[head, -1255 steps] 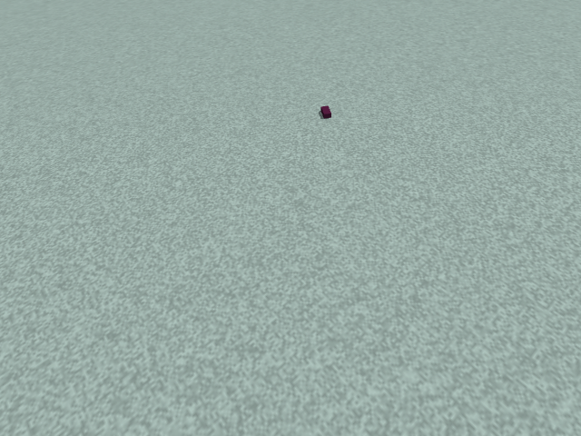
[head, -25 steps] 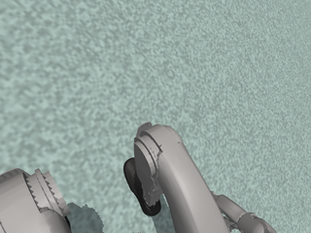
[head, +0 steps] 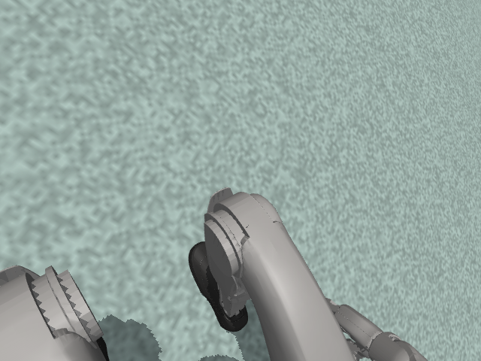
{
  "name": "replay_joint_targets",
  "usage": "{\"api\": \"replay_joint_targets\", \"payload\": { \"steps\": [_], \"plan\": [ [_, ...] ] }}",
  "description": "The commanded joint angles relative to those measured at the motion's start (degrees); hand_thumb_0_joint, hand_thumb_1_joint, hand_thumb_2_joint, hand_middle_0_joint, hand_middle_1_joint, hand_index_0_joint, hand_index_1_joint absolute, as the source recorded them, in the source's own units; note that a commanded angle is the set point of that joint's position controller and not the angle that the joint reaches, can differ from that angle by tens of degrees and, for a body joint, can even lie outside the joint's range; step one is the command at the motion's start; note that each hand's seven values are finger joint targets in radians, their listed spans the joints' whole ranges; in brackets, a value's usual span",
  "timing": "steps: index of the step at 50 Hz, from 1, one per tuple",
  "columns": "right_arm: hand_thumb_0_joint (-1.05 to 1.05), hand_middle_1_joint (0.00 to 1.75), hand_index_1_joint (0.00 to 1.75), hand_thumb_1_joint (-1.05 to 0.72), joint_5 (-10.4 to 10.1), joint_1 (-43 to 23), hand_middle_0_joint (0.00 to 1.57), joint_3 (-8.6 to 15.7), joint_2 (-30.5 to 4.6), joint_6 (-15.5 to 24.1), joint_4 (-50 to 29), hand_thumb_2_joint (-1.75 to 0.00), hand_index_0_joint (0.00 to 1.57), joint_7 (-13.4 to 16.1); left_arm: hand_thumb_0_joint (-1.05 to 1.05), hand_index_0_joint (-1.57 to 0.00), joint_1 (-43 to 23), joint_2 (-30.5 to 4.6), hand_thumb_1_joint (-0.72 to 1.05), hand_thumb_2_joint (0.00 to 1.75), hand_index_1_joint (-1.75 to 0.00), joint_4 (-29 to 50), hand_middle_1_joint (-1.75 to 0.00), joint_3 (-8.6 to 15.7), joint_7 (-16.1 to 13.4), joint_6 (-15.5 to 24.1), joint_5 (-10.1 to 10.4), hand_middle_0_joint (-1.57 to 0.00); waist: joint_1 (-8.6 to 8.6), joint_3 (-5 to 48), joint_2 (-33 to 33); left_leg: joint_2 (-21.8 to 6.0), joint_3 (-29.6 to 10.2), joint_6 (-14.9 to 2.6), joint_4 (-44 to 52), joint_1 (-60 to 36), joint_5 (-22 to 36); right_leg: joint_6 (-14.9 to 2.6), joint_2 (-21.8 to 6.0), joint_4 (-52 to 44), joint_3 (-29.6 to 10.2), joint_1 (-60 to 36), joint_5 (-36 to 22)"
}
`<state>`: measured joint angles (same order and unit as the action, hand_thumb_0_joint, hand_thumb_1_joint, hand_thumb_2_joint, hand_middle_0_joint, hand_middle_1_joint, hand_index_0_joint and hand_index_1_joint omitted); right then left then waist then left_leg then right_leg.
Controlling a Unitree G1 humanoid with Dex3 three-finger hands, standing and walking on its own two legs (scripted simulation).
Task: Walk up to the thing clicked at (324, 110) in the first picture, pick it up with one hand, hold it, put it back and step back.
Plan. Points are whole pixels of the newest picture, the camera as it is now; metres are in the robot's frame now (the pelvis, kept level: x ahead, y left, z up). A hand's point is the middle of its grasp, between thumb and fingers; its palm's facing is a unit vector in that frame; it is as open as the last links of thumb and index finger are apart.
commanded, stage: close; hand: left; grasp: from above
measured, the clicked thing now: out of the picture +0.46 +0.38 -0.29
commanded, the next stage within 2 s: settle in 0.82 s
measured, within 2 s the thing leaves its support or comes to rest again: leaves its support in 1.18 s
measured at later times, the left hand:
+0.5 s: hand out of the picture +0.44 +0.36 -0.25, palm faces -0.44 -0.16 -0.89, open 7.9 cm
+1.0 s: hand out of the picture +0.44 +0.37 -0.25, palm faces -0.43 -0.16 -0.89, open 7.5 cm
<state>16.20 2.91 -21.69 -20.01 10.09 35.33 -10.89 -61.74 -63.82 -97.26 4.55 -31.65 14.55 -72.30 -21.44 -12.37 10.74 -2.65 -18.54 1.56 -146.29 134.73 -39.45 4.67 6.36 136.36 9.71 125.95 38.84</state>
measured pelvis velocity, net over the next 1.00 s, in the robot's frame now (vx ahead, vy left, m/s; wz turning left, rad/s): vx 0.00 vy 0.00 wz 0.00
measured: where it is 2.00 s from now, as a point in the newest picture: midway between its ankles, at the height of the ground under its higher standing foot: (167, 336)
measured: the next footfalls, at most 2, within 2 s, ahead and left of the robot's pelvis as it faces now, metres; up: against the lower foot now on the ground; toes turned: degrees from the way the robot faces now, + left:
none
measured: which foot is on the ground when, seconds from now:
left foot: down 0.00-1.00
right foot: down 0.00-1.00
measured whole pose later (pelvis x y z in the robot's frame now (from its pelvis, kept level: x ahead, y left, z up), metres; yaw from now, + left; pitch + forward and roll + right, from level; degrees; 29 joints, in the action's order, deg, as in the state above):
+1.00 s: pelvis +0.00 +0.00 +0.00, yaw +0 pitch +25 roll -15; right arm 16.3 2.5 -21.6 -19.9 9.6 35.1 -10.7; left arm -62.1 -64.6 -97.1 4.2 -31.1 15.6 -72.8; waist -21.1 -12.1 10.7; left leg -2.5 -18.6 1.1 -146.6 134.9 -39.5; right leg 4.8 6.2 136.3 9.8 125.6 39.0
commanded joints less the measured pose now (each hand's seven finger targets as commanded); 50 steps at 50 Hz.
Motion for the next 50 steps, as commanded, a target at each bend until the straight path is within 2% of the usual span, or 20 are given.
{"api": "replay_joint_targets", "payload": {
  "steps": [1, 6, 7, 11, 15, 18, 19, 21, 23, 24, 25, 26, 27, 30, 31, 35, 37, 44, 46, 50],
  "plan": [
    [0.00, 0.30, 0.30, -0.89, -0.18, 9.58, 0.20, 5.97, -18.77, 0.01, 0.67, -0.90, 0.20, 1.23, 0.00, -0.61, -11.99, -12.76, 0.18, 0.41, -0.54, 5.26, -0.59, 0.49, -2.09, 0.60, 1.39, -0.57, -2.85, 36.93, -31.14, -2.46, 7.45, -1.84, 13.33, -27.55, 11.02, -4.81, 1.31, -11.82, 7.31, -19.54, -15.55],
    [0.00, 0.30, 0.30, -0.89, 0.05, 10.02, 0.20, 5.78, -18.86, -0.08, 1.24, -0.90, 0.20, 1.11, 0.00, -0.67, -11.34, -13.93, 0.26, 0.36, -0.48, 5.12, -0.52, 1.24, -1.96, 0.59, 1.08, -0.63, -2.39, 36.37, -32.37, -2.41, 7.25, -1.49, 14.13, -28.19, 10.94, -5.01, 1.22, -11.30, 7.76, -18.87, -14.84],
    [0.00, 0.30, 0.30, -0.89, 0.18, 9.13, 0.20, 5.75, -18.81, -0.29, 0.47, -0.90, 0.20, 1.18, 0.00, -0.69, -11.86, -13.43, 0.27, 0.36, -0.47, 6.12, -0.51, 0.60, -2.06, 0.77, 0.78, -0.65, -2.29, 36.76, -33.09, -2.48, 7.38, -1.45, 14.29, -28.25, 11.01, -5.17, 1.42, -11.27, 7.41, -19.48, -14.97],
    [0.00, 0.30, 0.30, -0.89, 0.16, 9.37, 0.20, 5.85, -18.92, -0.18, 0.70, -0.90, 0.20, 0.92, 0.00, -0.72, -12.70, -14.42, 0.31, 0.32, -0.43, 8.80, -0.47, 1.68, -2.67, 0.63, 0.38, -0.68, -1.79, 40.28, -35.37, -2.39, 7.35, -1.30, 13.71, -31.47, 15.41, -5.02, 1.27, -10.47, 7.87, -19.85, -18.38],
    [0.00, 0.30, 0.30, -0.89, -0.12, 9.35, 0.20, 6.14, -19.04, 0.21, 0.73, -0.90, 0.20, 0.75, 0.00, -0.77, -12.29, -13.04, 0.36, 0.29, -0.39, 5.86, -0.43, 0.71, -2.43, 0.00, 0.55, -0.73, -2.84, 35.28, -33.47, -2.36, 7.67, -1.46, 13.86, -28.34, 11.89, -5.00, 1.30, -11.16, 7.58, -17.90, -15.83],
    [0.00, 0.30, 0.30, -0.89, -0.04, 9.57, 0.20, 6.18, -19.03, 0.24, 0.57, -0.90, 0.20, 0.77, 0.00, -0.79, -11.31, -14.01, 0.39, 0.26, -0.36, 5.86, -0.40, 1.08, -1.94, -0.33, 0.47, -0.76, -2.19, 36.43, -33.45, -2.39, 7.70, -1.50, 13.85, -28.98, 11.30, -5.07, 1.35, -11.37, 7.24, -18.80, -15.04],
    [0.00, 0.30, 0.30, -0.89, -0.18, 9.31, 0.20, 6.22, -19.06, 0.33, 0.61, -0.90, 0.20, 0.78, 0.00, -0.81, -13.55, -14.27, 0.42, 0.26, -0.36, 9.27, -0.41, 1.32, -1.94, 0.10, 1.01, -0.77, -1.79, 37.99, -34.84, -2.30, 7.45, -1.31, 14.14, -29.92, 12.21, -5.15, 1.14, -10.90, 7.67, -18.36, -15.55],
    [0.00, 0.30, 0.30, -0.89, -0.03, 9.05, 0.20, 6.22, -18.81, 0.36, 0.77, -0.90, 0.20, 0.70, 0.00, -0.82, -11.73, -12.74, 0.43, 0.24, -0.35, 6.53, -0.39, 0.52, -1.59, -0.02, 1.03, -0.78, -2.31, 37.10, -34.42, -2.46, 7.25, -1.22, 14.26, -29.65, 11.81, -5.33, 1.19, -10.57, 7.55, -18.35, -15.26],
    [0.00, 0.30, 0.30, -0.89, -0.38, 9.07, 0.20, 6.49, -18.88, 0.44, 0.72, -0.90, 0.20, 0.66, 0.00, -0.84, -12.98, -12.61, 0.46, 0.20, -0.32, 7.89, -0.37, 0.07, -1.22, 0.23, 1.08, -0.80, -2.47, 37.83, -34.07, -2.45, 7.23, -1.36, 13.68, -29.76, 12.18, -5.18, 1.21, -10.74, 7.54, -18.22, -15.75],
    [0.00, 0.30, 0.30, -0.89, -0.32, 9.86, 0.20, 6.34, -19.15, 0.28, 1.12, -0.90, 0.20, 0.74, 0.00, -0.87, -12.27, -13.69, 0.50, 0.21, -0.32, 6.40, -0.37, 1.31, -1.27, 0.09, 1.27, -0.83, -2.55, 37.92, -33.17, -2.36, 7.08, -1.42, 13.84, -29.39, 11.69, -5.03, 1.14, -10.98, 7.80, -18.35, -15.22],
    [0.00, 0.30, 0.30, -0.89, -0.32, 9.35, 0.20, 6.56, -19.03, 0.30, 0.51, -0.90, 0.20, 0.74, 0.00, -0.88, -12.85, -12.18, 0.51, 0.20, -0.31, 7.44, -0.36, -0.38, -0.87, 0.40, 1.09, -0.84, -2.78, 36.78, -33.09, -2.29, 7.48, -1.55, 13.82, -28.69, 10.93, -5.08, 1.19, -11.30, 7.39, -17.98, -14.70],
    [0.00, 0.30, 0.30, -0.89, -0.51, 9.61, 0.20, 6.46, -19.20, 0.17, 0.99, -0.90, 0.20, 0.83, 0.00, -0.90, -12.90, -13.39, 0.52, 0.20, -0.30, 7.02, -0.35, 0.78, -1.03, 0.61, 1.62, -0.85, -2.50, 36.90, -32.71, -2.33, 7.19, -1.60, 13.80, -28.08, 10.67, -4.96, 1.04, -11.53, 7.69, -18.22, -14.67],
    [0.00, 0.30, 0.30, -0.89, -0.44, 9.67, 0.20, 6.29, -18.98, 0.14, 0.84, -0.90, 0.20, 0.83, 0.00, -0.92, -10.92, -12.79, 0.56, 0.21, -0.30, 4.65, -0.34, 0.24, -0.73, 0.33, 0.88, -0.88, -2.70, 34.99, -31.66, -2.17, 7.48, -1.77, 13.61, -27.24, 9.72, -4.93, 1.06, -11.61, 7.44, -17.67, -13.87],
    [0.00, 0.30, 0.30, -0.89, -0.47, 9.53, 0.20, 6.15, -19.03, 0.12, 0.80, -0.90, 0.20, 0.89, 0.00, -0.97, -12.72, -13.85, 0.62, 0.22, -0.30, 7.73, -0.35, 0.65, -0.75, 1.05, 1.01, -0.93, -2.04, 35.65, -32.61, -2.17, 7.20, -1.43, 14.17, -28.08, 10.54, -5.10, 1.03, -10.92, 7.83, -17.00, -14.14],
    [0.00, 0.30, 0.30, -0.89, -0.67, 9.12, 0.20, 6.26, -18.81, 0.22, 0.59, -0.90, 0.20, 0.84, 0.00, -0.97, -12.28, -13.12, 0.62, 0.24, -0.31, 7.15, -0.35, -0.14, -0.46, 0.96, 0.66, -0.93, -1.95, 35.81, -33.41, -2.23, 7.29, -1.35, 14.16, -29.07, 11.00, -5.25, 0.98, -10.79, 7.45, -17.40, -14.33],
    [0.00, 0.30, 0.30, -0.89, -0.32, 9.20, 0.20, 5.73, -18.93, -0.39, 0.77, -0.90, 0.20, 0.99, 0.00, -1.04, -10.44, -13.33, 0.70, 0.24, -0.29, 4.90, -0.32, 0.58, -0.97, 1.29, 0.54, -1.00, -2.35, 36.72, -32.10, -2.41, 6.62, -1.38, 14.49, -29.48, 11.99, -5.02, 1.17, -10.92, 8.03, -18.42, -15.13],
    [0.00, 0.30, 0.30, -0.89, -0.35, 8.90, 0.20, 5.98, -19.00, -0.44, 0.35, -0.90, 0.20, 1.07, 0.00, -1.06, -12.99, -13.96, 0.74, 0.22, -0.29, 7.79, -0.33, 0.39, -1.13, 1.80, 0.51, -1.02, -2.03, 37.10, -33.62, -2.35, 7.14, -1.43, 14.17, -29.31, 12.25, -5.07, 1.17, -11.05, 7.66, -18.44, -15.70],
    [0.00, 0.30, 0.30, -0.89, -0.19, 9.73, 0.20, 5.91, -18.63, -0.36, 1.30, -0.90, 0.20, 1.02, 0.00, -1.12, -11.99, -13.43, 0.80, 0.21, -0.24, 6.28, -0.28, 0.49, -1.46, 1.28, 0.19, -1.08, -2.30, 36.65, -33.58, -2.31, 7.02, -1.35, 13.85, -29.47, 12.93, -5.00, 1.12, -10.64, 7.88, -17.74, -15.95],
    [0.00, 0.30, 0.30, -0.89, -0.03, 9.10, 0.20, 5.89, -18.80, -0.46, 0.43, -0.90, 0.20, 1.17, 0.00, -1.14, -12.32, -12.85, 0.83, 0.22, -0.24, 5.83, -0.27, -0.14, -1.49, 1.39, 0.40, -1.11, -2.95, 35.79, -31.67, -2.34, 7.26, -1.73, 13.53, -27.71, 11.22, -4.88, 1.24, -11.41, 7.38, -18.06, -15.16],
    [0.00, 0.30, 0.30, -0.91, -0.41, 9.88, 0.20, 6.14, -18.83, -0.13, 0.87, -0.90, 0.20, 1.17, 0.00, -1.19, -13.64, -14.49, 0.82, 0.20, -0.22, 7.40, -0.26, 0.43, -1.13, 0.79, 0.12, -1.16, -2.19, 36.61, -33.87, -2.29, 7.25, -1.39, 14.05, -29.03, 10.87, -5.11, 0.96, -10.87, 7.52, -17.06, -14.63]
  ]
}}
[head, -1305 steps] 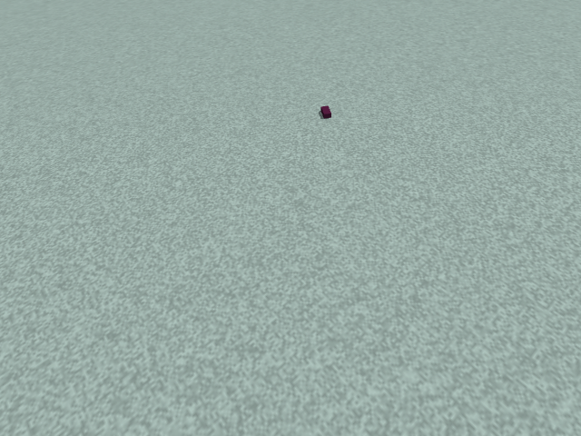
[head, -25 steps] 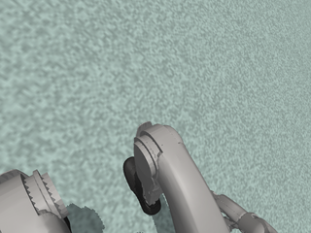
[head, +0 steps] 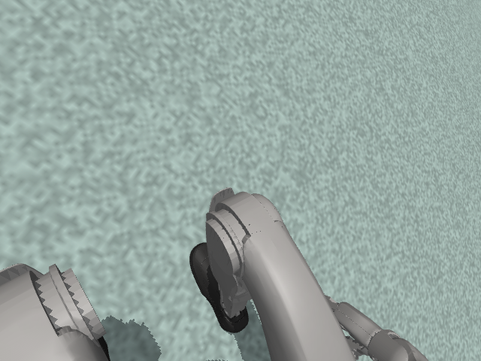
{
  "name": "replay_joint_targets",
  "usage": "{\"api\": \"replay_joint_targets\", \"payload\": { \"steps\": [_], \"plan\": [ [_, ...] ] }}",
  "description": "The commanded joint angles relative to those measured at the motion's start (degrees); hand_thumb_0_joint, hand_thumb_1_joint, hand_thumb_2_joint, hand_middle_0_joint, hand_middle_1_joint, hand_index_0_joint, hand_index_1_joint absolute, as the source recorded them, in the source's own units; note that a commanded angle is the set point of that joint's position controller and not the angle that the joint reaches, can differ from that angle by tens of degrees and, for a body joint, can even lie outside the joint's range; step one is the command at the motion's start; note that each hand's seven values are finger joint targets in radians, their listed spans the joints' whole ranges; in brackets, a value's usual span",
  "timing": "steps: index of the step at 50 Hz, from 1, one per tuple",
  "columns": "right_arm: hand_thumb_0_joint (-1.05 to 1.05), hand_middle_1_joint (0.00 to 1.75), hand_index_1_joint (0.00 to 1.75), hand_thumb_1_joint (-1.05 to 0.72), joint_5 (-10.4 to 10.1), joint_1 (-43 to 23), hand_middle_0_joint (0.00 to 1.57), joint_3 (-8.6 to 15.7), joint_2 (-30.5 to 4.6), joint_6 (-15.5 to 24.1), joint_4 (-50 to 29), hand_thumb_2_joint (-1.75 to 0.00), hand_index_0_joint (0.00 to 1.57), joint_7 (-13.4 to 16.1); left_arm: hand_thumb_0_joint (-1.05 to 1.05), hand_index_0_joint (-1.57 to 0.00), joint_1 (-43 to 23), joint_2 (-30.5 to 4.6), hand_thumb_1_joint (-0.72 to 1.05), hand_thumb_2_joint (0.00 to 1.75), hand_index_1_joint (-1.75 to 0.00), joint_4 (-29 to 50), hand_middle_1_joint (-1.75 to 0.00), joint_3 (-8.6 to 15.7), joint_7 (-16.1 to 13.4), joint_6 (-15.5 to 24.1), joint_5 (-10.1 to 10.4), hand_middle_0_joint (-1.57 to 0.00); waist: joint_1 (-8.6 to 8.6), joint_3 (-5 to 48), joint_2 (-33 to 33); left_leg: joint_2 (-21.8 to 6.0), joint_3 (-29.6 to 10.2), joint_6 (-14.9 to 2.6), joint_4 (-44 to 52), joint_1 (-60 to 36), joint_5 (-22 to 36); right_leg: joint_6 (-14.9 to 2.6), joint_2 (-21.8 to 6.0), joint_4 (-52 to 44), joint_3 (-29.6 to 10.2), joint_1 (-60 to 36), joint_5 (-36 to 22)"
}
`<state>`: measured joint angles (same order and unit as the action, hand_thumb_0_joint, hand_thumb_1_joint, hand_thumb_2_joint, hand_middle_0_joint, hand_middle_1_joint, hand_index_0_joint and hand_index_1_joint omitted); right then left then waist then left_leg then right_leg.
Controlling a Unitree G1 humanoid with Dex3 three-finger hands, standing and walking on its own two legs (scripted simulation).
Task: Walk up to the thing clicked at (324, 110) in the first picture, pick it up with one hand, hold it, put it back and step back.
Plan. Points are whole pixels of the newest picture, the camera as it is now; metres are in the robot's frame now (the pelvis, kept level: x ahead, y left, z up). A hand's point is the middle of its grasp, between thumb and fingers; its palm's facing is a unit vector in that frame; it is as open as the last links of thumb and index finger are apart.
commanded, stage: settle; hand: left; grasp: from above
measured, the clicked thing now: out of the picture +0.45 +0.38 -0.29
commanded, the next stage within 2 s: lift in 0.86 s
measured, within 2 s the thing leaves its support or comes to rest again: leaves its support in 0.18 s
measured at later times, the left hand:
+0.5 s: hand out of the picture +0.44 +0.39 -0.18, palm faces -0.41 -0.13 -0.90, open 7.3 cm
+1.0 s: hand out of the picture +0.44 +0.38 -0.11, palm faces -0.43 -0.12 -0.89, open 7.3 cm
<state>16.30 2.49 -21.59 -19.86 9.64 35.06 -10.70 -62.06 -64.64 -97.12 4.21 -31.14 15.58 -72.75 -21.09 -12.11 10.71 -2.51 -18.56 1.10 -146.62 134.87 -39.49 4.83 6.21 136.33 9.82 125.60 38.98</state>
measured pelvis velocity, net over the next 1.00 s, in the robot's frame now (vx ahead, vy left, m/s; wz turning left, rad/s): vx -0.01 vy -0.01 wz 0.10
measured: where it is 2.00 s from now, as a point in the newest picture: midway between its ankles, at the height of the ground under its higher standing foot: (168, 337)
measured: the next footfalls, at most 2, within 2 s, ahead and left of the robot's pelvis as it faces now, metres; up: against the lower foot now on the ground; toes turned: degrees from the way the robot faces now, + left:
none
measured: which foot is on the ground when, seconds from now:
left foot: down 0.00-1.00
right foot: down 0.00-1.00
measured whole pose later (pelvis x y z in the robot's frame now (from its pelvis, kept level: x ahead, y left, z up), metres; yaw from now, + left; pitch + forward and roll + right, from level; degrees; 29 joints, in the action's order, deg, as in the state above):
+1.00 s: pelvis -0.01 -0.01 +0.03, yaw +5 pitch +31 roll -12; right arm 7.4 8.6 -9.3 -18.2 -2.1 34.9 -6.7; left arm -56.2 -50.6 -71.6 2.9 -9.5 10.8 -68.0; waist -14.1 -1.1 1.3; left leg -1.3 -12.3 0.7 -137.9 134.9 -35.4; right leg 3.1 2.8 132.2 5.9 126.4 38.3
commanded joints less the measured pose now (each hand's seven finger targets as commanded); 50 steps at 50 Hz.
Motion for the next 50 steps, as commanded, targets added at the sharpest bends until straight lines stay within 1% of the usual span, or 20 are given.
{"api": "replay_joint_targets", "payload": {
  "steps": [1, 2, 3, 4, 8, 9, 10, 14, 19, 22, 23, 26, 30, 32, 34, 36, 43, 46, 49, 50],
  "plan": [
    [0.00, 0.30, 0.30, -0.91, -0.45, 10.51, 0.20, 6.08, -19.00, 0.24, 1.33, -0.90, 0.20, 0.95, 0.00, -1.22, -13.26, -13.82, 0.85, 0.20, -0.23, 7.26, -0.27, 1.33, -1.40, -0.41, 1.00, -1.17, -2.43, 36.91, -34.36, -2.43, 6.92, -0.70, 14.97, -29.64, 10.92, -5.38, 1.01, -10.62, 7.80, -16.37, -14.41],
    [0.00, 0.30, 0.30, -0.91, -0.31, 10.72, 0.20, 6.27, -19.06, 0.16, 1.03, -0.90, 0.20, 0.93, 0.00, -1.23, -12.74, -12.85, 0.86, 0.21, -0.22, 7.36, -0.25, 0.55, -0.92, -0.76, 0.81, -1.19, -2.89, 37.14, -34.90, -2.54, 7.06, -0.71, 15.06, -30.71, 11.69, -5.35, 1.14, -10.90, 7.51, -17.41, -15.07],
    [0.00, 0.30, 0.30, -0.90, -0.62, 10.30, 0.20, 6.45, -19.18, 0.08, 0.61, -0.90, 0.20, 1.01, 0.00, -1.24, -15.44, -14.07, 0.87, 0.21, -0.21, 11.62, -0.25, 1.12, -0.86, -0.48, 1.35, -1.20, -2.13, 39.95, -35.97, -2.53, 6.95, -0.69, 14.86, -31.53, 12.87, -5.33, 1.10, -10.76, 7.62, -17.76, -16.11],
    [0.00, 0.30, 0.30, -0.91, -0.73, 10.56, 0.20, 6.61, -18.96, 0.18, 0.68, -0.90, 0.20, 1.08, 0.00, -1.26, -13.35, -13.82, 0.89, 0.24, -0.23, 9.95, -0.26, 0.95, -0.50, -1.09, 0.84, -1.22, -2.02, 39.82, -35.90, -2.52, 7.30, -0.68, 14.65, -32.29, 13.31, -5.44, 0.96, -10.62, 7.26, -17.59, -16.36],
    [0.00, 0.30, 0.30, -0.90, -1.08, 10.41, 0.20, 7.38, -18.52, -0.07, 0.69, -0.90, 0.20, 0.79, 0.00, -1.29, -11.69, -13.55, 0.93, 0.21, -0.19, 13.71, -0.22, 2.16, 0.49, -1.93, 1.46, -1.25, -0.28, 42.27, -38.32, -2.55, 7.77, -0.46, 14.79, -33.52, 16.04, -5.61, 1.14, -10.37, 7.06, -17.61, -17.78],
    [0.00, 0.30, 0.30, -0.91, -1.42, 10.74, 0.20, 7.68, -18.48, -0.06, 0.80, -0.90, 0.20, 0.69, 0.00, -1.29, -12.96, -13.23, 0.94, 0.21, -0.19, 15.04, -0.23, 2.18, 0.94, -2.11, 1.72, -1.25, -0.79, 42.09, -38.60, -2.32, 8.08, -0.50, 14.50, -32.61, 16.06, -5.73, 0.90, -10.37, 6.94, -17.48, -17.97],
    [0.00, 0.30, 0.30, -0.90, -1.50, 11.33, 0.20, 8.03, -18.67, -0.32, 1.11, -0.90, 0.20, 0.70, 0.00, -1.29, -11.86, -14.18, 0.95, 0.20, -0.19, 15.59, -0.23, 3.50, 1.18, -2.54, 1.88, -1.25, 0.12, 43.07, -38.42, -2.24, 8.18, -0.43, 14.77, -32.95, 16.13, -5.81, 0.80, -10.65, 6.93, -17.60, -17.85],
    [0.00, 0.30, 0.30, -0.90, -2.35, 10.89, 0.20, 9.40, -17.76, -0.87, 0.27, -0.90, 0.20, 0.49, 0.00, -1.32, -9.77, -12.19, 0.97, 0.21, -0.16, 18.79, -0.19, 3.30, 3.35, -3.79, 2.85, -1.29, 2.04, 43.01, -39.03, -1.94, 8.93, -0.43, 15.96, -31.50, 13.75, -6.24, 0.65, -10.97, 6.27, -16.02, -15.77],
    [0.00, 0.30, 0.30, -0.90, -3.28, 12.74, 0.20, 11.29, -16.87, -2.29, 0.13, -0.90, 0.20, 0.27, 0.00, -1.35, -10.02, -9.61, 1.01, 0.19, -0.13, 24.94, -0.16, 3.36, 7.01, -4.78, 4.50, -1.32, 2.46, 46.74, -36.63, -1.37, 9.94, -1.24, 16.17, -29.35, 12.67, -5.84, 0.43, -12.55, 5.03, -18.47, -15.87],
    [0.00, 0.30, 0.30, -0.91, -4.58, 13.89, 0.20, 12.80, -16.31, -3.34, 0.27, -0.90, 0.20, 0.36, 0.00, -1.36, -8.04, -5.43, 1.01, 0.19, -0.14, 24.17, -0.17, 1.62, 10.06, -5.24, 5.27, -1.33, 2.32, 43.93, -34.09, -1.10, 9.89, -1.32, 17.16, -27.77, 11.07, -6.24, 0.15, -13.20, 4.61, -16.12, -13.77],
    [0.00, 0.30, 0.30, -0.90, -4.88, 14.15, 0.20, 13.39, -16.35, -3.80, 0.27, -0.90, 0.20, 0.49, 0.00, -1.35, -9.23, -5.11, 1.02, 0.18, -0.14, 26.67, -0.17, 1.76, 10.78, -5.14, 5.72, -1.32, 2.90, 45.55, -34.40, -0.98, 9.94, -1.27, 17.63, -28.74, 11.39, -6.18, 0.06, -13.35, 4.62, -16.15, -14.09],
    [0.00, 0.30, 0.30, -0.90, -6.27, 14.79, 0.20, 14.65, -16.03, -5.05, -0.16, -0.90, 0.20, 0.99, 0.00, -1.36, -8.78, -4.16, 1.02, 0.18, -0.14, 28.70, -0.17, 1.53, 13.15, -5.01, 5.63, -1.33, 4.02, 46.42, -33.94, -0.58, 9.80, -1.03, 18.65, -29.79, 11.76, -6.54, -0.56, -13.06, 4.27, -15.02, -13.67],
    [0.00, 0.30, 0.30, -0.90, -7.51, 15.76, 0.20, 16.07, -15.61, -6.69, -0.20, -0.90, 0.20, 1.77, 0.00, -1.39, -10.60, -1.78, 1.05, 0.19, -0.13, 31.11, -0.15, 0.69, 16.04, -4.66, 5.79, -1.37, 3.87, 45.58, -32.95, -0.19, 10.05, -0.92, 19.34, -30.63, 11.93, -6.85, -1.14, -13.78, 3.75, -13.19, -13.25],
    [0.00, 0.30, 0.30, -0.91, -7.81, 15.85, 0.20, 16.18, -14.72, -7.66, -0.61, -0.90, 0.20, 2.09, 0.00, -1.38, -10.98, -2.73, 1.03, 0.20, -0.13, 32.93, -0.16, 1.14, 16.74, -4.43, 5.43, -1.36, 4.88, 49.05, -33.28, -0.17, 11.05, -1.30, 19.07, -31.07, 12.69, -6.63, -0.95, -14.25, 2.81, -15.56, -13.93],
    [0.00, 0.30, 0.30, -0.90, -8.04, 16.36, 0.20, 16.62, -14.80, -8.37, -0.53, -0.90, 0.20, 2.56, 0.00, -1.39, -10.98, -1.53, 1.05, 0.19, -0.13, 32.91, -0.16, 0.86, 17.23, -4.26, 5.64, -1.36, 4.69, 48.37, -31.28, 0.25, 11.78, -1.45, 18.74, -29.88, 12.73, -6.71, -1.26, -15.30, 2.52, -15.69, -13.86],
    [0.00, 0.30, 0.30, -0.91, -8.16, 16.69, 0.20, 16.75, -14.28, -9.21, -0.40, -0.90, 0.20, 3.08, 0.00, -1.37, -12.62, -2.80, 1.02, 0.22, -0.15, 34.91, -0.17, 1.51, 17.83, -3.98, 5.30, -1.35, 5.16, 50.80, -32.13, 0.21, 12.19, -1.58, 18.77, -30.39, 13.30, -6.63, -1.12, -15.58, 1.70, -17.02, -14.20],
    [0.00, 0.30, 0.30, -0.90, -8.68, 16.32, 0.20, 17.27, -13.69, -11.10, -1.19, -0.90, 0.20, 4.54, 0.00, -1.36, -13.36, -2.88, 1.03, 0.22, -0.16, 35.96, -0.19, 1.90, 18.68, -4.21, 5.17, -1.33, 6.19, 50.37, -32.93, 0.77, 12.33, -1.39, 22.06, -31.50, 10.02, -7.38, -1.57, -16.38, 1.69, -14.69, -10.07],
    [0.00, 0.30, 0.30, -0.93, -8.73, 16.96, 0.20, 17.51, -13.44, -11.48, -0.72, -0.91, 0.20, 5.04, 0.00, -1.39, -13.38, -1.67, 1.02, 0.15, -0.17, 34.63, -0.22, 1.19, 19.22, -4.51, 5.25, -1.34, 5.30, 49.66, -31.05, 0.92, 12.88, -1.77, 21.87, -31.42, 9.61, -7.10, -1.72, -17.46, 1.39, -14.97, -10.14],
    [0.00, 0.30, 0.30, -0.88, -9.07, 17.02, 0.20, 18.05, -13.43, -11.63, -0.91, -0.89, 0.20, 5.50, 0.00, -1.26, -12.81, -1.97, 0.91, 0.14, -0.10, 36.05, -0.14, 1.84, 19.94, -5.04, 6.16, -1.22, 6.81, 51.13, -31.68, 1.13, 13.11, -1.76, 23.04, -32.18, 9.52, -7.33, -1.93, -17.90, 1.18, -14.49, -9.76],
    [0.00, 0.30, 0.30, -0.93, -9.11, 16.96, 0.20, 18.07, -12.77, -11.75, -1.17, -0.91, 0.20, 5.50, 0.00, -1.31, -11.57, -1.77, 0.93, 0.08, -0.15, 35.99, -0.19, 1.54, 20.28, -5.30, 6.17, -1.27, 7.07, 52.27, -31.82, 0.94, 13.19, -1.69, 23.49, -33.09, 9.96, -7.28, -1.79, -18.14, 0.65, -16.01, -9.94]
  ]
}}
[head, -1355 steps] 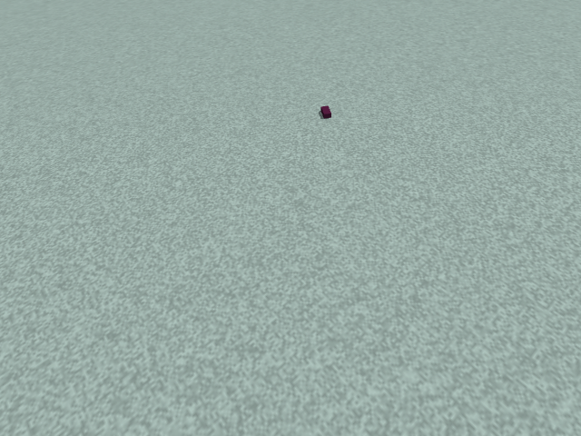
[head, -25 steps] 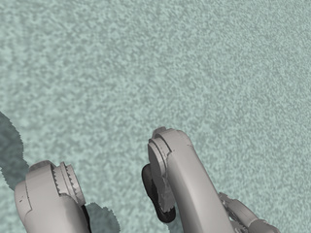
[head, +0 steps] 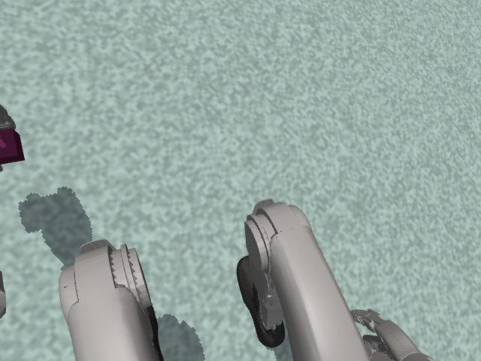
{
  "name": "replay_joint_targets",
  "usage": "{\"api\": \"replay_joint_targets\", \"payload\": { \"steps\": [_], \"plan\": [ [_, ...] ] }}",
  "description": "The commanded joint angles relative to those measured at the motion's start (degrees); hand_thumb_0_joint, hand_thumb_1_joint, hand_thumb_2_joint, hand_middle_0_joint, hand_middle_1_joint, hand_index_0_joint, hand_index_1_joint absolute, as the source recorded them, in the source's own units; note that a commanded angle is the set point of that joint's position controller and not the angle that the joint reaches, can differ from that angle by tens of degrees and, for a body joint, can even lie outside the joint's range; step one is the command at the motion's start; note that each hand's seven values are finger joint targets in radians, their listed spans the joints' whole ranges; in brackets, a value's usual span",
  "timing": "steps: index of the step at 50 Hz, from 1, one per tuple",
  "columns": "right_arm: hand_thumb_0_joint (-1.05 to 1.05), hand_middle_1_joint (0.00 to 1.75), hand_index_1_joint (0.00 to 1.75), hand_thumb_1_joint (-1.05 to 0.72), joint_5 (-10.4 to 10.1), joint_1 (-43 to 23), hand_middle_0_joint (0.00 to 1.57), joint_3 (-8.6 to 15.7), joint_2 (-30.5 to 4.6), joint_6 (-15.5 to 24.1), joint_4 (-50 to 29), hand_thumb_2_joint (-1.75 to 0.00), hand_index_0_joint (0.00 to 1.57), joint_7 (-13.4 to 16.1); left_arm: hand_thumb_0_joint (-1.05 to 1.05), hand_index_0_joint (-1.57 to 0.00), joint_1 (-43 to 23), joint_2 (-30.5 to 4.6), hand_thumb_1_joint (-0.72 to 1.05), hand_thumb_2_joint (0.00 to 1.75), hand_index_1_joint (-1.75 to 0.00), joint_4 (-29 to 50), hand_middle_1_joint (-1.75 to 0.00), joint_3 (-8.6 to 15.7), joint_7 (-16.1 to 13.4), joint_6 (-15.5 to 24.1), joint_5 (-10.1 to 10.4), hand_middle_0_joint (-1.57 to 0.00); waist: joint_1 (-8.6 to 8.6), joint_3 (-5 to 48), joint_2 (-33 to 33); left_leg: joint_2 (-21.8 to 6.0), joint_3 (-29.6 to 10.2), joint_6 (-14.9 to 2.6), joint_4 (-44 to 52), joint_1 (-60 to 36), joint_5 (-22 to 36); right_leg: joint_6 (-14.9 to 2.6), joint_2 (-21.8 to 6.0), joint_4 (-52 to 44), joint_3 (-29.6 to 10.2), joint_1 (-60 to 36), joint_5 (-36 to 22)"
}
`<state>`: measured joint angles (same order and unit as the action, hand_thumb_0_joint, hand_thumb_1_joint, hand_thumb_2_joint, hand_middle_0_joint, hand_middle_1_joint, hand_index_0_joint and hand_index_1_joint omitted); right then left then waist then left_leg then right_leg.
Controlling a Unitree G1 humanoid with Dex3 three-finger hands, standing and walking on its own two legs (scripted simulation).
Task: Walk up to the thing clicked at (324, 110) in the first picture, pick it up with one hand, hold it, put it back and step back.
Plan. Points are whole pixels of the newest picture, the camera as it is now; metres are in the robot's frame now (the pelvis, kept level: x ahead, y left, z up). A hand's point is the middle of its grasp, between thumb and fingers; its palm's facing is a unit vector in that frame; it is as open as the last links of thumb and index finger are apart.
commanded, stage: lift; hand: left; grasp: from above
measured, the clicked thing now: out of the picture +0.49 +0.35 -0.18
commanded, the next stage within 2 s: hold in 1.66 s
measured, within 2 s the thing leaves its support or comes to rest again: neither
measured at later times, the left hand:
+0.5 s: hand out of the picture +0.42 +0.34 -0.03, palm faces -0.46 -0.12 -0.88, open 7.4 cm
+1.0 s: hand out of the picture +0.34 +0.31 +0.18, palm faces -0.40 -0.14 -0.91, open 7.4 cm
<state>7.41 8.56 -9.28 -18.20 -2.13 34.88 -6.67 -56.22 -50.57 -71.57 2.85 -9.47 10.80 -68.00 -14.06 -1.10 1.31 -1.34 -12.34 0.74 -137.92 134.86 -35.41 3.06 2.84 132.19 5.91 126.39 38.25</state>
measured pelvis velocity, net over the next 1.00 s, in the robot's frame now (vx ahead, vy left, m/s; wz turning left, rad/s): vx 0.00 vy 0.00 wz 0.15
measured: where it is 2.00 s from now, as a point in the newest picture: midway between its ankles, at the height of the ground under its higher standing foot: (209, 335)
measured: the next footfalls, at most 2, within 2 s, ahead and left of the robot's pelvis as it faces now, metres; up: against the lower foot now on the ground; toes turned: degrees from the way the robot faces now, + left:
none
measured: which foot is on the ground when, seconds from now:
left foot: down 0.00-1.00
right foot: down 0.00-1.00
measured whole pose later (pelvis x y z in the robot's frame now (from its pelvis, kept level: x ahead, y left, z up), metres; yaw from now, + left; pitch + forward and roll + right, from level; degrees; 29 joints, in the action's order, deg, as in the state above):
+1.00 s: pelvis +0.00 +0.00 +0.24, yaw +9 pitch +23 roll -4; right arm -1.4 9.4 -0.3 -14.1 -2.7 38.1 1.8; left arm -22.2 -32.8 -34.9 -3.9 0.4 3.4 -55.4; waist -4.5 8.9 -2.7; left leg -3.1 -4.0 0.6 -92.6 85.5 -30.8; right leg 1.9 0.7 90.2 1.5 81.0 32.7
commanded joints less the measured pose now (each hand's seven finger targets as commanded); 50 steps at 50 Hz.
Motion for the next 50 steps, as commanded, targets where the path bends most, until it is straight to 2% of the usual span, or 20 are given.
{"api": "replay_joint_targets", "payload": {
  "steps": [1, 2, 3, 4, 6, 8, 12, 15, 19, 22, 24, 26, 28, 34, 36, 37, 40, 42, 44, 50],
  "plan": [
    [0.00, 0.30, 0.30, -0.88, -0.53, 11.55, 0.20, 6.07, -14.47, -0.14, -0.73, -0.89, 0.20, 1.50, 0.00, -1.23, -18.47, -16.01, 0.87, 0.13, -0.09, 12.33, -0.13, 3.21, -0.99, -0.70, 1.85, -1.19, 0.55, 42.84, -23.15, -0.06, 7.26, -1.32, 15.62, -34.17, 6.37, -5.41, 1.37, -14.07, 4.47, -17.36, -9.90],
    [0.00, 0.30, 0.30, -0.93, -0.77, 11.60, 0.20, 6.39, -14.11, -0.30, -0.69, -0.91, 0.20, 1.52, 0.00, -1.30, -17.72, -15.21, 0.93, 0.06, -0.14, 12.79, -0.20, 2.99, -0.53, -1.05, 2.04, -1.24, 0.92, 43.96, -24.24, -0.08, 7.04, -1.17, 16.58, -35.45, 6.73, -5.44, 1.29, -13.72, 4.53, -17.10, -10.31],
    [0.00, 0.30, 0.30, -0.91, -0.87, 11.98, 0.20, 6.60, -14.10, -0.42, -0.65, -0.90, 0.20, 1.51, 0.00, -1.29, -16.52, -14.84, 0.95, 0.12, -0.16, 11.45, -0.22, 2.86, 0.04, -1.54, 2.45, -1.24, 0.70, 43.17, -23.49, -0.10, 7.19, -1.33, 16.64, -35.19, 6.96, -5.39, 1.36, -14.17, 4.34, -17.47, -10.46],
    [0.00, 0.30, 0.30, -0.91, -1.14, 12.06, 0.20, 7.04, -14.59, -0.53, -0.72, -0.90, 0.20, 1.75, 0.00, -1.27, -16.64, -15.26, 0.94, 0.13, -0.17, 13.32, -0.22, 3.65, 0.45, -1.81, 3.36, -1.22, 1.58, 43.68, -22.77, 0.18, 7.23, -1.38, 17.18, -35.82, 7.28, -5.54, 1.11, -14.83, 4.54, -16.96, -10.52],
    [0.00, 0.30, 0.30, -0.91, -1.47, 12.66, 0.20, 7.22, -13.77, -0.82, -0.85, -0.90, 0.20, 1.81, 0.00, -1.26, -16.58, -14.90, 0.92, 0.13, -0.18, 15.27, -0.23, 3.35, 1.82, -2.19, 4.52, -1.21, 1.13, 45.15, -22.04, 0.05, 7.63, -1.65, 17.47, -35.80, 7.68, -5.24, 1.08, -15.49, 3.76, -19.49, -11.11],
    [0.00, 0.30, 0.30, -0.91, -1.81, 12.80, 0.20, 7.89, -13.85, -1.21, -1.10, -0.90, 0.20, 2.10, 0.00, -1.28, -13.38, -15.02, 0.94, 0.15, -0.18, 15.96, -0.23, 4.09, 3.08, -2.45, 5.00, -1.23, 2.08, 43.86, -20.06, 0.38, 8.22, -1.91, 18.14, -34.72, 7.31, -5.34, 0.91, -17.21, 3.40, -20.40, -10.26],
    [0.00, 0.30, 0.30, -0.91, -2.70, 12.95, 0.20, 8.99, -12.82, -1.75, -1.39, -0.90, 0.20, 2.47, 0.00, -1.27, -10.64, -12.84, 0.93, 0.17, -0.18, 21.60, -0.23, 3.75, 5.76, -2.12, 6.45, -1.22, 3.49, 47.03, -20.57, 0.22, 8.15, -1.83, 20.93, -39.22, 7.74, -5.38, 0.68, -18.61, 2.46, -22.14, -10.56],
    [0.00, 0.30, 0.30, -0.91, -3.45, 12.80, 0.20, 9.81, -11.93, -2.03, -2.04, -0.90, 0.20, 3.02, 0.00, -1.26, -10.20, -13.46, 0.92, 0.17, -0.17, 27.05, -0.22, 4.66, 7.05, -1.49, 7.83, -1.22, 4.46, 49.95, -20.06, 0.33, 8.86, -2.21, 22.43, -40.32, 7.20, -5.26, 0.56, -20.57, 1.19, -24.41, -10.35],
    [0.00, 0.30, 0.30, -0.90, -4.27, 11.97, 0.20, 10.81, -11.02, -1.97, -1.85, -0.90, 0.20, 3.86, 0.00, -1.27, -6.42, -10.25, 0.94, 0.16, -0.17, 28.54, -0.22, 3.83, 8.28, -0.63, 9.36, -1.22, 4.94, 46.48, -17.72, 0.13, 8.47, -2.43, 26.29, -41.66, 3.80, -5.28, 0.42, -23.31, 0.88, -23.24, -7.83],
    [0.00, 0.30, 0.30, -0.90, -5.07, 10.98, 0.20, 11.14, -10.45, -1.76, -2.20, -0.90, 0.20, 4.32, 0.00, -1.24, -5.36, -9.65, 0.91, 0.18, -0.19, 32.27, -0.24, 3.93, 8.08, -0.47, 9.85, -1.19, 6.17, 47.37, -18.93, -0.13, 7.68, -2.44, 30.54, -44.42, 1.79, -5.03, 0.26, -24.26, 0.77, -24.77, -7.53],
    [0.00, 0.30, 0.30, -0.90, -5.49, 10.68, 0.20, 11.42, -9.85, -1.69, -2.18, -0.90, 0.20, 4.64, 0.00, -1.22, -2.93, -7.49, 0.89, 0.18, -0.20, 32.49, -0.25, 2.71, 8.30, -0.74, 10.11, -1.17, 6.08, 46.87, -16.66, -0.16, 7.77, -2.65, 31.84, -45.45, 2.01, -4.90, 0.39, -26.28, 0.71, -26.13, -7.68],
    [0.00, 0.30, 0.30, -0.90, -6.03, 10.23, 0.20, 11.96, -9.97, -1.61, -2.49, -0.90, 0.20, 5.10, 0.00, -1.21, -0.81, -8.08, 0.87, 0.18, -0.18, 34.13, -0.23, 3.71, 8.25, -1.15, 10.55, -1.16, 6.85, 47.12, -16.68, -0.19, 7.53, -2.59, 34.16, -47.60, 1.79, -4.89, 0.14, -27.75, 0.50, -27.93, -7.46],
    [0.00, 0.30, 0.30, -0.90, -6.15, 9.71, 0.20, 12.09, -9.40, -1.40, -2.50, -0.90, 0.20, 5.54, 0.00, -1.22, 0.27, -5.95, 0.89, 0.16, -0.18, 35.65, -0.23, 2.15, 8.58, -1.70, 11.61, -1.17, 6.81, 45.92, -14.85, -0.37, 7.73, -2.63, 35.81, -49.29, 1.49, -4.73, 0.17, -30.43, 0.22, -29.83, -6.98],
    [0.00, 0.30, 0.30, -0.89, -7.23, 8.02, 0.20, 13.07, -8.38, -0.70, -3.01, -0.90, 0.20, 6.82, 0.00, -1.20, 7.18, -2.59, 0.87, 0.17, -0.19, 41.93, -0.24, 1.08, 9.33, -4.18, 13.32, -1.15, 7.89, 45.65, -13.05, -0.38, 8.11, -2.48, 42.50, -56.01, 2.26, -4.41, -0.10, -37.42, -0.70, -37.79, -7.55],
    [0.00, 0.30, 0.30, -0.89, -7.50, 7.59, 0.20, 13.25, -7.87, -0.42, -3.03, -0.90, 0.20, 7.33, 0.00, -1.20, 8.82, -2.51, 0.87, 0.16, -0.20, 44.43, -0.25, 1.39, 9.29, -4.89, 13.65, -1.14, 8.24, 44.92, -11.91, -0.33, 8.57, -2.43, 44.84, -58.15, 2.47, -4.33, -0.16, -40.60, -1.27, -40.75, -7.35],
    [0.00, 0.30, 0.30, -0.89, -7.68, 7.11, 0.20, 13.23, -7.68, -0.35, -3.26, -0.90, 0.20, 7.57, 0.00, -1.19, 10.18, -3.61, 0.85, 0.19, -0.20, 45.49, -0.25, 2.59, 9.03, -5.26, 13.64, -1.14, 8.65, 44.86, -12.06, -0.17, 8.88, -2.44, 46.11, -59.09, 2.57, -4.27, -0.26, -42.18, -1.62, -42.68, -7.17],
    [0.00, 0.30, 0.30, -0.90, -8.00, 6.03, 0.20, 13.13, -6.70, 0.11, -2.85, -0.90, 0.20, 8.17, 0.00, -1.19, 11.27, -1.68, 0.86, 0.18, -0.22, 47.92, -0.27, 1.44, 8.76, -5.75, 13.68, -1.14, 8.77, 44.66, -11.19, -0.15, 9.44, -2.42, 49.80, -63.56, 3.50, -4.17, -0.24, -46.35, -2.29, -47.60, -7.97],
    [0.00, 0.30, 0.30, -0.90, -8.25, 5.63, 0.20, 13.10, -6.31, 0.47, -2.74, -0.90, 0.20, 8.64, 0.00, -1.18, 13.86, -1.74, 0.85, 0.21, -0.23, 48.25, -0.28, 2.35, 8.21, -6.22, 13.54, -1.14, 9.20, 43.22, -10.70, -0.04, 9.77, -2.35, 52.47, -66.04, 4.03, -4.11, -0.32, -49.38, -2.81, -50.71, -7.97],
    [0.00, 0.30, 0.30, -0.89, -8.48, 5.40, 0.20, 12.99, -5.95, 0.74, -2.49, -0.90, 0.20, 9.02, 0.00, -1.18, 13.92, 0.06, 0.85, 0.24, -0.26, 50.40, -0.31, 1.27, 7.80, -6.55, 13.47, -1.13, 9.10, 43.42, -12.30, -0.04, 9.62, -2.09, 56.11, -70.31, 4.13, -4.11, -0.47, -51.88, -3.08, -53.86, -8.54],
    [0.00, 0.30, 0.30, -0.89, -9.15, 3.95, 0.20, 12.69, -5.38, 2.22, -0.96, -0.90, 0.20, 10.08, 0.00, -1.16, 19.68, 4.56, 0.83, 0.24, -0.26, 44.52, -0.31, -1.34, 7.15, -7.94, 12.66, -1.11, 9.21, 32.19, -9.21, -0.41, 7.82, -1.68, 67.14, -76.34, 0.15, -4.08, -0.26, -60.02, -3.27, -59.55, -6.34]
  ]
}}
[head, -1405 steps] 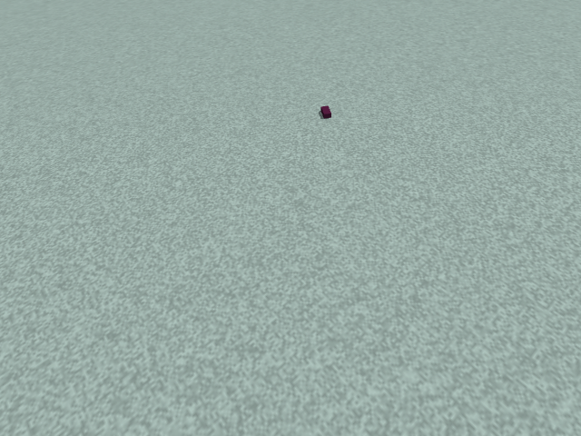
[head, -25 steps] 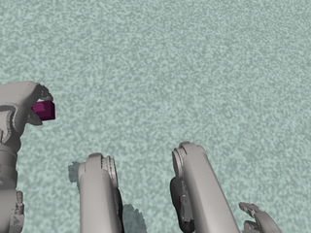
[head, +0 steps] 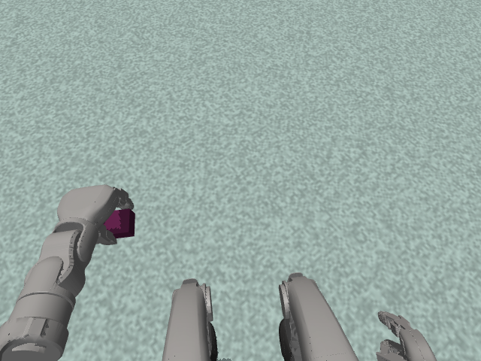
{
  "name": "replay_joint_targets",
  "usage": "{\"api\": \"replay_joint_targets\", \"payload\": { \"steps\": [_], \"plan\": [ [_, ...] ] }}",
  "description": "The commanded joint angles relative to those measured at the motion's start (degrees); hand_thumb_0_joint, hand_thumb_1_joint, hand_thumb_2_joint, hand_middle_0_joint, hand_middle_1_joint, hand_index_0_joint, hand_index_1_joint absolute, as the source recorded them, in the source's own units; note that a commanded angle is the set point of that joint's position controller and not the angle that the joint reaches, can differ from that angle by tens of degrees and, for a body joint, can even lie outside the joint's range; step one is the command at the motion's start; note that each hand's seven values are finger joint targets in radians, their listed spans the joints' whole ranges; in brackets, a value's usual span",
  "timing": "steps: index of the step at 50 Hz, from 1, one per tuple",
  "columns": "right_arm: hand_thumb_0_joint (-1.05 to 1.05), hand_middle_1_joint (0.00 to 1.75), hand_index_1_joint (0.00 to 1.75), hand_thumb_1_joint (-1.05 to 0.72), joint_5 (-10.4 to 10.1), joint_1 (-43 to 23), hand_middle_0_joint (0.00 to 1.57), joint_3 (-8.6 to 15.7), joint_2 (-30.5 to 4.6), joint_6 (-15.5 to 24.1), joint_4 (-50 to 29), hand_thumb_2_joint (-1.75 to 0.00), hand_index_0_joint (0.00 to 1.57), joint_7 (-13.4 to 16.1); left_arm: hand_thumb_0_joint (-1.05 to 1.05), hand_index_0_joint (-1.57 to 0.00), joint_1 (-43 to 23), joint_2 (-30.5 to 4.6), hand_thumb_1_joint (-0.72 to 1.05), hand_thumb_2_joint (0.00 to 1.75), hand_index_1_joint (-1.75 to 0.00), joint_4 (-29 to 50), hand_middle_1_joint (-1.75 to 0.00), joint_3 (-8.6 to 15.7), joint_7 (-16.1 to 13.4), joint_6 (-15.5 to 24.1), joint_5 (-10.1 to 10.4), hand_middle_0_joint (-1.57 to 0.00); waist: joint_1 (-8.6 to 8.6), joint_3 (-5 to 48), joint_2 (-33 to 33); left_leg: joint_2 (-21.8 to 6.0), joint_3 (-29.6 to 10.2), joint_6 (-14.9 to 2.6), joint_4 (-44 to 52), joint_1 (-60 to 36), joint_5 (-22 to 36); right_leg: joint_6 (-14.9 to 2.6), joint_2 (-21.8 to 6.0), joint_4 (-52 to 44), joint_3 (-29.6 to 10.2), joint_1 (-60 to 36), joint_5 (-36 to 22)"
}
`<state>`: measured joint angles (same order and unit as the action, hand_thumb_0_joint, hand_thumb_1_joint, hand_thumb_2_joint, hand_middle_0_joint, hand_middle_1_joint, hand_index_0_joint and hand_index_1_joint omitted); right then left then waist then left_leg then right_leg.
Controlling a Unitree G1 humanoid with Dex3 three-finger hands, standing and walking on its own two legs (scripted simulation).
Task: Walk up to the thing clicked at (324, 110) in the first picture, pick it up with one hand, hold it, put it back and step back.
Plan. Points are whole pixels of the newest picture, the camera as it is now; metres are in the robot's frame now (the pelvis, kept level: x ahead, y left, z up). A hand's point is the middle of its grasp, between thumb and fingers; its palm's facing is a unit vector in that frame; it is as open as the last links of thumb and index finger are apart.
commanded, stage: lift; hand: left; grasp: from above
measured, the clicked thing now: (108, 225) +0.39 +0.27 -0.10
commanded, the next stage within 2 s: hold in 0.66 s
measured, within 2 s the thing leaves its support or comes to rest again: neither
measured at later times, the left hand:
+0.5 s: hand (84, 200) +0.37 +0.24 +0.06, palm faces -0.42 -0.05 -0.91, open 7.5 cm
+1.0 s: hand (73, 168) +0.39 +0.23 +0.12, palm faces -0.44 -0.06 -0.89, open 7.5 cm
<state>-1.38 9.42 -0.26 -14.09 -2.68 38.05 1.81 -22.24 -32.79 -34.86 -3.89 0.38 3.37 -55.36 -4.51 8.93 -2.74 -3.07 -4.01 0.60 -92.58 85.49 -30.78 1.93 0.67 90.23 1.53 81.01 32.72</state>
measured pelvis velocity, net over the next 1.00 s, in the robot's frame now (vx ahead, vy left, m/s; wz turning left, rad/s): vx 0.08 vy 0.00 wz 0.02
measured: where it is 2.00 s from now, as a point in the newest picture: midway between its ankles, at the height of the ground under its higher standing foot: outside the picture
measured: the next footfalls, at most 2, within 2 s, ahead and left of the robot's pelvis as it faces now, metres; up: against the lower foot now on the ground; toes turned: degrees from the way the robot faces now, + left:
none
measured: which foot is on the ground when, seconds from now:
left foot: down 0.00-1.00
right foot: down 0.00-1.00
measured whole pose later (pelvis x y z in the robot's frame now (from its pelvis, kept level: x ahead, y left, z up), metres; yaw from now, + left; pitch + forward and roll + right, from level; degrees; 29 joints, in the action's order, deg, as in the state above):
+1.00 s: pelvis +0.08 +0.00 +0.18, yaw +1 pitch +8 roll -1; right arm -2.7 13.3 2.5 -14.4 -0.5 41.6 2.7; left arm -17.0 -23.3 -42.1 -10.7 -3.0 0.2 -57.7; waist -2.0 4.0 -2.3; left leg -2.6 1.2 0.8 -43.2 31.6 -19.4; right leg 1.5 -0.5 42.2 -1.4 29.5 20.7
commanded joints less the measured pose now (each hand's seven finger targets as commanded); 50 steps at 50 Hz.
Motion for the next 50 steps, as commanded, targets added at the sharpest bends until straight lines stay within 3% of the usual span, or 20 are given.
{"api": "replay_joint_targets", "payload": {
  "steps": [1, 4, 6, 7, 14, 18, 21, 28, 34, 38, 42, 47, 50],
  "plan": [
    [0.00, 0.30, 0.30, -0.90, -0.42, 2.98, 0.20, 3.70, -9.39, 3.09, -3.99, -0.90, 0.20, 1.74, 0.00, -1.15, -13.45, -11.17, 0.82, 0.23, -0.28, 7.11, -0.33, 4.08, -2.48, -0.64, 0.16, -1.10, -0.54, 20.66, -4.98, 1.08, -0.89, -1.46, 23.55, -27.70, -5.35, -2.83, 1.99, -19.20, 1.02, -15.13, -0.64],
    [0.00, 0.30, 0.30, -0.90, -0.74, 2.57, 0.20, 3.53, -8.97, 4.36, -4.05, -0.90, 0.20, 2.04, 0.00, -1.15, -11.76, -8.64, 0.82, 0.20, -0.27, 4.65, -0.32, 1.99, -2.57, -1.08, 0.82, -1.10, -0.44, 17.00, -3.18, 1.33, -0.52, -1.34, 27.29, -30.24, -5.60, -2.92, 2.02, -23.83, 0.62, -18.38, -0.05],
    [0.00, 0.30, 0.30, -0.90, -0.89, 2.94, 0.20, 3.49, -8.72, 5.03, -4.13, -0.90, 0.20, 2.20, 0.00, -1.12, -10.69, -8.13, 0.79, 0.17, -0.28, 4.98, -0.34, 1.99, -2.77, -1.09, 0.87, -1.07, -0.12, 16.57, -2.88, 1.74, 0.36, -1.24, 28.86, -31.85, -3.55, -3.05, 1.92, -26.62, 0.04, -21.83, -0.74],
    [0.00, 0.30, 0.30, -0.90, -0.87, 3.04, 0.20, 3.58, -8.52, 5.32, -4.11, -0.90, 0.20, 2.29, 0.00, -1.14, -11.48, -7.08, 0.81, 0.16, -0.27, 5.67, -0.33, 0.56, -2.78, -0.90, 0.73, -1.07, -0.53, 16.61, -2.51, 2.00, 1.15, -1.24, 29.35, -33.02, -2.53, -3.11, 1.88, -28.56, -0.45, -23.00, -1.00],
    [0.00, 0.30, 0.30, -0.90, -0.84, 3.63, 0.20, 3.91, -7.95, 6.71, -3.28, -0.90, 0.20, 2.43, 0.00, -1.11, -14.50, -7.48, 0.76, 0.17, -0.27, 5.09, -0.33, 1.88, -6.48, 0.99, -1.72, -1.06, 0.24, 16.10, -3.20, 2.84, 2.11, -0.83, 35.89, -41.46, 0.23, -2.94, 1.92, -35.70, -1.61, -30.72, -2.02],
    [0.00, 0.30, 0.30, -0.90, -0.76, 4.78, 0.20, 4.20, -8.24, 6.92, -1.80, -0.90, 0.20, 2.16, 0.00, -1.11, -16.14, -6.51, 0.77, 0.21, -0.31, 2.25, -0.37, 1.19, -8.91, 0.09, -3.39, -1.05, 0.38, 15.44, -3.92, 2.07, 1.58, -0.24, 40.18, -47.24, 4.27, -2.82, 1.84, -37.86, -1.13, -33.71, -7.46],
    [0.00, 0.30, 0.30, -0.90, -0.80, 4.94, 0.20, 4.62, -8.46, 6.85, -1.61, -0.90, 0.20, 1.85, 0.00, -1.12, -16.76, -5.98, 0.78, 0.27, -0.34, 1.26, -0.39, 0.80, -9.56, -1.16, -3.03, -1.07, 0.91, 16.00, -2.91, 2.21, 2.39, -0.20, 42.14, -50.70, 8.83, -2.66, 1.85, -40.53, -1.18, -37.87, -11.10],
    [0.00, 0.30, 0.30, -0.90, -1.07, 4.89, 0.20, 4.88, -7.83, 6.48, -2.03, -0.90, 0.20, 1.67, 0.00, -1.15, -10.41, -1.73, 0.81, 0.28, -0.33, -2.45, -0.38, -2.26, -7.83, -4.02, -0.25, -1.10, 1.74, 12.70, 2.66, 3.18, 3.98, -0.87, 45.89, -53.52, 15.68, -1.82, 1.79, -46.93, -1.82, -47.13, -17.70],
    [0.00, 0.30, 0.30, -0.91, -1.13, 5.22, 0.20, 4.90, -7.67, 5.99, -2.52, -0.90, 0.20, 1.97, 0.00, -1.13, -12.70, -2.67, 0.79, 0.26, -0.33, 0.56, -0.39, -1.78, -6.13, -3.11, -0.72, -1.08, 1.35, 12.69, 0.89, 3.33, 4.47, -0.87, 49.13, -57.74, 18.82, -1.90, 1.55, -49.47, -2.40, -50.22, -20.84],
    [0.00, 0.30, 0.30, -0.90, -1.06, 5.10, 0.20, 5.03, -7.69, 5.64, -2.41, -0.90, 0.20, 2.02, 0.00, -1.14, -13.31, -3.51, 0.80, 0.28, -0.35, 2.95, -0.40, -0.60, -6.80, -2.31, -1.85, -1.08, 2.11, 13.34, -0.05, 3.29, 4.35, -0.62, 51.04, -61.06, 21.52, -2.03, 1.51, -50.73, -2.42, -52.51, -22.81],
    [0.00, 0.30, 0.30, -0.90, -1.25, 4.43, 0.20, 5.29, -7.95, 5.08, -2.28, -0.90, 0.20, 1.90, 0.00, -1.13, -12.62, -3.27, 0.78, 0.26, -0.33, 2.52, -0.38, -1.07, -7.13, -2.60, -2.98, -1.07, 2.30, 12.26, -0.40, 3.37, 4.81, -0.52, 52.87, -63.50, 22.84, -2.03, 1.41, -52.52, -2.40, -53.75, -23.77],
    [0.00, 0.30, 0.30, -0.90, -1.38, 3.93, 0.20, 5.57, -8.05, 4.42, -2.29, -0.90, 0.20, 1.72, 0.00, -1.13, -11.34, -1.65, 0.78, 0.30, -0.33, 2.55, -0.38, -2.33, -5.60, -2.81, -2.39, -1.08, 2.19, 11.31, 1.13, 3.35, 5.06, -0.70, 54.43, -65.62, 25.01, -1.84, 1.51, -54.26, -2.34, -55.88, -25.92],
    [0.00, 0.30, 0.30, -0.90, -1.52, 3.19, 0.20, 5.54, -7.98, 4.04, -2.75, -0.90, 0.20, 1.66, 0.00, -1.12, -9.56, -1.58, 0.77, 0.29, -0.34, 3.06, -0.40, -2.42, -4.35, -2.93, -1.83, -1.06, 3.21, 10.83, 0.61, 3.31, 5.07, -0.47, 55.63, -67.07, 26.90, -2.02, 1.64, -54.91, -1.99, -57.42, -26.87]
  ]
}}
